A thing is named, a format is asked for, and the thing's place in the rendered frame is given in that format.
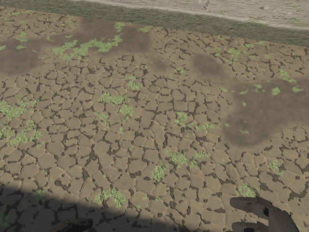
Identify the left robot hand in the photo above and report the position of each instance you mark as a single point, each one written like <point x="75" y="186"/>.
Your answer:
<point x="73" y="225"/>

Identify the right robot hand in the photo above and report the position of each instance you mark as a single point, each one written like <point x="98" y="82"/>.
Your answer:
<point x="278" y="220"/>

